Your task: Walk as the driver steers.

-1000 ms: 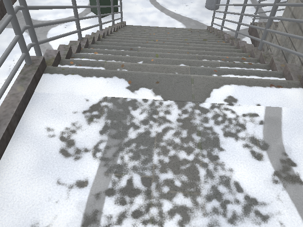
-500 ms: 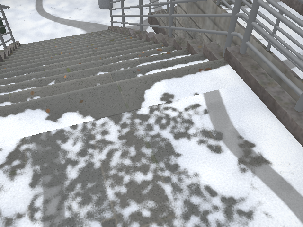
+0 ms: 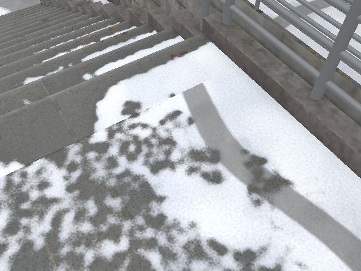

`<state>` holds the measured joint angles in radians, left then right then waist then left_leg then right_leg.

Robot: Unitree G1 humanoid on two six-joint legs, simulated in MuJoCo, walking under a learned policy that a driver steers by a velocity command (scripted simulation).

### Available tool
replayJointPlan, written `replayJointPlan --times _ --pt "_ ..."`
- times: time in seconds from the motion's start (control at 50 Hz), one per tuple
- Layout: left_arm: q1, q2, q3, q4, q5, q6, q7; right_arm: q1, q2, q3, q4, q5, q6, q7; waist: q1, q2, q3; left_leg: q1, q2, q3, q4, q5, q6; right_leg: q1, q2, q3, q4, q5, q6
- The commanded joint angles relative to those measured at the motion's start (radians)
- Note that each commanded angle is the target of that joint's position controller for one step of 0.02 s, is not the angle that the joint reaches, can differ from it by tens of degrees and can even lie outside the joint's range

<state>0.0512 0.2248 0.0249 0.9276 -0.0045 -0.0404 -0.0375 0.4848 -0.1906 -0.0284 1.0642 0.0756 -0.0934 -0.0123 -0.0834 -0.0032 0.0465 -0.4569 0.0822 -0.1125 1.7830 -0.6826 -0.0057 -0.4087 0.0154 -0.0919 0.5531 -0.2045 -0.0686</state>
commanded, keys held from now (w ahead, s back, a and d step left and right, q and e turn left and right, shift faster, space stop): w+q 0.36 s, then no key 0.64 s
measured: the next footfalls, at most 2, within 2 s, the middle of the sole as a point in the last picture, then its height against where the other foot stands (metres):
left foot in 0.34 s outside the picture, level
right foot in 0.80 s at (159, 235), level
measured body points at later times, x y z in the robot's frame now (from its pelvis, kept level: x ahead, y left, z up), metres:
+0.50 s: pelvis +0.28 +0.12 +0.00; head +0.32 +0.15 +0.45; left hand +0.35 +0.41 -0.13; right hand +0.44 -0.10 -0.12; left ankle +0.32 +0.20 -0.73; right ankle +0.28 -0.05 -0.63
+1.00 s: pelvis +0.42 +0.13 +0.00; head +0.45 +0.14 +0.45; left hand +0.48 +0.40 -0.13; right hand +0.58 -0.07 -0.14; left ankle +0.32 +0.20 -0.73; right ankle +0.52 +0.05 -0.73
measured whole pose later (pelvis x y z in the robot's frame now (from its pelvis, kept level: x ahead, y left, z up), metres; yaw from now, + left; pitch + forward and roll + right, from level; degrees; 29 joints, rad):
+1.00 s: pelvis +0.42 +0.13 +0.00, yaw +18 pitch +2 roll +0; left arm 0.04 0.18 0.05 0.98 0.00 -0.02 0.03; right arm 0.17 -0.19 -0.07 0.93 0.00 0.00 -0.03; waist -0.01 0.02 0.01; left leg -0.18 -0.07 -0.06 0.53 -0.39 0.06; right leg -0.40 0.01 0.00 0.51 -0.15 -0.01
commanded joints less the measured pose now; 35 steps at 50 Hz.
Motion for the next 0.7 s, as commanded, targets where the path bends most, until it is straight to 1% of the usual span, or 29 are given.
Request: replayJointPlan --times 0.02,0.04,0.06,0.08,0.1,0.12,0.14,0.16,0.2,0.24,0.26,0.28,0.3,0.32,0.34,0.36,0.38,0.4,0.42,0.44,0.46,0.48,0.5,0.52,0.58,0.6,0.62,0.66,0.7 --pt "0.086 0.089 0.024 0.0 -0.004 -0.009 0.023 -0.019 -0.026 -0.028 -0.124 -0.012 0.034 -0.041 0.03 0.108 -0.201 -0.353 0.081 0.017 -0.164 0.329 -0.012 0.271 -0.449 0.361 -0.209 0.353 -0.24" --pt "0.018 0.079 0.02 -0.008 0.011 -0.019 0.025 -0.013 0.036 -0.021 -0.132 -0.03 0.058 -0.047 -0.013 0.066 -0.115 -0.256 0.097 -0.003 -0.276 0.357 -0.031 0.057 -0.431 0.309 -0.228 0.341 -0.196" --pt "0.024 0.078 0.019 0.003 0.022 -0.027 0.028 -0.04 0.038 -0.026 -0.145 -0.029 0.062 -0.053 -0.017 0.025 -0.056 -0.222 0.104 -0.013 -0.361 0.375 -0.038 -0.04 -0.406 0.264 -0.261 0.303 -0.172" --pt "0.032 0.092 0.026 0.013 0.025 -0.042 0.037 -0.079 0.01 -0.039 -0.166 -0.03 0.051 -0.053 -0.015 -0.019 -0.009 -0.209 0.106 -0.025 -0.461 0.426 -0.041 -0.087 -0.37 0.217 -0.293 0.328 -0.159" --pt "0.046 0.097 0.028 0.022 0.023 -0.051 0.05 -0.131 -0.009 -0.043 -0.196 -0.038 0.041 -0.048 -0.011 -0.066 0.0 -0.223 0.105 -0.03 -0.578 0.498 -0.039 -0.066 -0.334 0.16 -0.301 0.36 -0.145" --pt "0.064 0.1 0.034 0.033 0.018 -0.054 0.067 -0.174 -0.014 -0.041 -0.212 -0.046 0.034 -0.039 -0.004 -0.095 -0.015 -0.221 0.109 -0.028 -0.702 0.584 -0.027 -0.016 -0.302 0.104 -0.282 0.364 -0.125" --pt "0.101 0.097 0.036 0.042 0.013 -0.056 0.08 -0.225 -0.018 -0.039 -0.222 -0.053 0.029 -0.028 0.018 -0.095 -0.028 -0.205 0.095 -0.001 -0.804 0.676 -0.015 0.024 -0.275 0.06 -0.274 0.347 -0.113" --pt "0.116 0.109 0.04 0.044 0.005 -0.055 0.086 -0.279 -0.024 -0.039 -0.236 -0.054 0.027 -0.018 0.034 -0.084 -0.029 -0.188 0.081 0.03 -0.877 0.737 0.0 0.053 -0.262 0.035 -0.286 0.34 -0.109" --pt "0.163 0.135 0.055 0.053 -0.013 -0.047 0.09 -0.36 -0.03 -0.036 -0.268 -0.049 0.038 0.001 0.062 -0.067 -0.027 -0.198 0.063 0.063 -0.951 0.731 0.026 0.157 -0.291 0.034 -0.303 0.276 -0.096" --pt "0.197 0.14 0.066 0.068 -0.026 -0.038 0.085 -0.44 -0.057 -0.041 -0.306 -0.045 0.046 0.017 0.08 -0.046 0.013 -0.222 0.052 0.08 -1.01 0.662 0.065 0.253 -0.311 0.012 -0.295 0.232 -0.069" --pt "0.206 0.146 0.072 0.071 -0.026 -0.035 0.08 -0.469 -0.074 -0.047 -0.322 -0.048 0.046 0.027 0.08 -0.044 0.018 -0.215 0.037 0.099 -1.034 0.617 0.088 0.297 -0.318 -0.005 -0.273 0.264 -0.052" --pt "0.195 0.17 0.08 0.067 -0.025 -0.03 0.078 -0.47 -0.085 -0.054 -0.337 -0.051 0.047 0.035 0.068 -0.054 0.009 -0.168 0.008 0.135 -1.052 0.555 0.112 0.324 -0.317 -0.03 -0.224 0.389 -0.037" --pt "0.183 0.183 0.085 0.061 -0.026 -0.023 0.077 -0.426 -0.104 -0.066 -0.33 -0.06 0.047 0.042 0.036 -0.052 -0.027 -0.068 -0.037 0.184 -1.079 0.524 0.134 0.338 -0.301 -0.069 -0.12 0.532 -0.016" --pt "0.184 0.183 0.083 0.054 -0.024 -0.016 0.077 -0.303 -0.14 -0.089 -0.294 -0.064 0.048 0.048 -0.025 -0.027 -0.095 0.108 -0.099 0.227 -1.105 0.538 0.157 0.315 -0.263 -0.109 0.067 0.63 0.009" --pt "0.189 0.164 0.076 0.035 -0.007 -0.017 0.08 -0.132 -0.218 -0.127 -0.252 -0.055 0.05 0.042 -0.093 0.066 -0.166 0.368 -0.081 0.116 -1.113 0.641 0.203 0.132 -0.21 -0.135 0.372 0.522 0.052" --pt "0.281 0.024 0.035 -0.019 0.018 -0.046 0.061 -0.078 -0.345 -0.144 -0.243 -0.047 0.04 0.046 0.001 0.392 -0.272 0.702 0.166 -0.475 -1.294 0.467 0.404 -0.297 0.007 -0.06 0.827 -0.259 0.12" --pt "0.203 0.08 0.043 -0.026 -0.016 -0.093 0.044 0.018 -0.286 -0.123 -0.257 -0.059 0.034 0.045 -0.062 0.299 -0.417 0.847 0.25 -0.746 -1.491 0.404 0.422 -0.435 0.038 0.159 0.921 -0.363 0.091" --pt "0.119 0.119 0.057 -0.031 -0.052 -0.109 0.038 -0.029 -0.238 -0.111 -0.251 -0.078 0.026 0.036 -0.069 0.239 -0.304 0.814 0.251 -0.619 -1.469 0.55 0.366 -0.555 -0.003 0.17 0.928 -0.298 0.061" --pt "0.079 0.114 0.055 -0.037 -0.038 -0.108 0.051 -0.146 -0.211 -0.1 -0.28 -0.076 0.019 0.027 -0.026 0.131 -0.231 0.648 0.221 -0.472 -1.426 0.783 0.322 -0.51 -0.053 0.167 0.858 -0.221 0.046" --pt "0.072 0.119 0.063 -0.026 -0.006 -0.096 0.068 -0.259 -0.176 -0.09 -0.303 -0.073 0.015 0.025 0.032 0.057 -0.185 0.462 0.192 -0.334 -1.397 0.999 0.29 -0.407 -0.096 0.159 0.769 -0.174 0.051" --pt "0.101 0.128 0.074 -0.018 0.003 -0.071 0.077 -0.311 -0.139 -0.081 -0.314 -0.078 0.011 0.024 0.08 0.056 -0.195 0.334 0.16 -0.25 -1.398 1.107 0.264 -0.284 -0.128 0.168 0.703 -0.16 0.047" --pt "0.122 0.12 0.078 -0.02 -0.001 -0.046 0.081 -0.336 -0.13 -0.079 -0.32 -0.082 0.007 0.026 0.109 0.048 -0.199 0.271 0.139 -0.199 -1.409 1.163 0.246 -0.216 -0.128 0.162 0.647 -0.158 0.045" --pt "0.132 0.095 0.075 -0.015 -0.002 -0.03 0.083 -0.336 -0.137 -0.08 -0.317 -0.083 0.005 0.025 0.121 0.04 -0.205 0.234 0.126 -0.152 -1.422 1.238 0.24 -0.179 -0.114 0.147 0.601 -0.131 0.047" --pt "0.125 0.075 0.072 -0.017 0.004 -0.023 0.084 -0.322 -0.149 -0.083 -0.312 -0.081 0.004 0.018 0.124 0.032 -0.205 0.221 0.117 -0.115 -1.433 1.287 0.236 -0.171 -0.102 0.141 0.546 -0.086 0.052" --pt "0.04 0.037 0.057 -0.039 0.013 -0.017 0.08 -0.289 -0.153 -0.084 -0.284 -0.065 0.015 -0.012 0.108 0.049 -0.201 0.235 0.082 -0.027 -1.446 1.291 0.189 -0.155 -0.082 0.14 0.304 0.09 0.067" --pt "0.007 0.038 0.056 -0.047 0.01 -0.018 0.076 -0.285 -0.152 -0.085 -0.276 -0.058 0.019 -0.02 0.098 0.067 -0.201 0.242 0.066 -0.005 -1.446 1.271 0.166 -0.13 -0.071 0.136 0.229 0.159 0.069" --pt "-0.022 0.04 0.054 -0.051 0.008 -0.017 0.072 -0.276 -0.152 -0.085 -0.265 -0.056 0.023 -0.025 0.087 0.077 -0.202 0.249 0.06 0.006 -1.446 1.246 0.149 -0.104 -0.06 0.131 0.171 0.214 0.07" --pt "-0.061 0.048 0.054 -0.05 0.007 -0.014 0.065 -0.262 -0.148 -0.083 -0.244 -0.062 0.027 -0.03 0.067 0.088 -0.188 0.252 0.063 0.0 -1.447 1.176 0.136 -0.068 -0.049 0.131 0.104 0.272 0.072" --pt "-0.083 0.054 0.053 -0.047 0.007 -0.01 0.064 -0.256 -0.133 -0.077 -0.224 -0.07 0.029 -0.028 0.059 0.093 -0.157 0.267 0.079 -0.026 -1.442 1.113 0.146 -0.065 -0.052 0.139 0.068 0.243 0.068"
